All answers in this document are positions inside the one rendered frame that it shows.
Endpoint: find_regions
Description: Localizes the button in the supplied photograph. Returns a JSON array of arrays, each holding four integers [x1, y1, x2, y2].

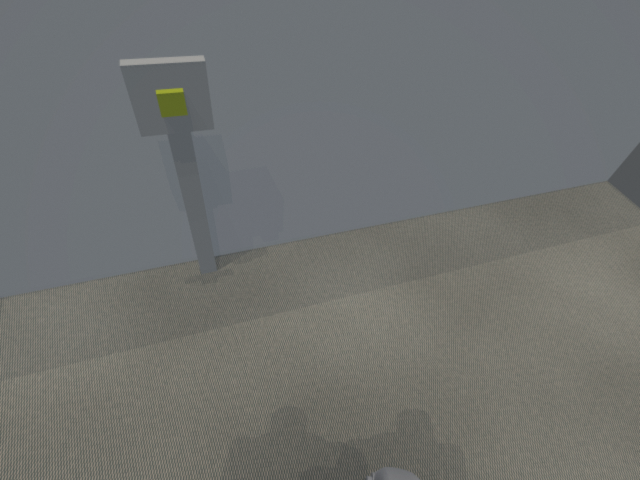
[[156, 88, 188, 117]]

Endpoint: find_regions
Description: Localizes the panel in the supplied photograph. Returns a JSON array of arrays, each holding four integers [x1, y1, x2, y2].
[[120, 55, 217, 274]]

